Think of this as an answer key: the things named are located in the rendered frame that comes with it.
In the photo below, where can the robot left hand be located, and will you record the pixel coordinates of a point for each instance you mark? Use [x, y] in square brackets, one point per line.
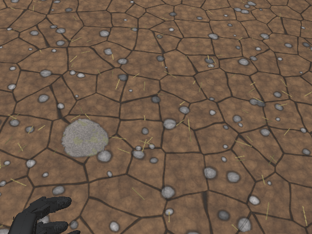
[26, 221]

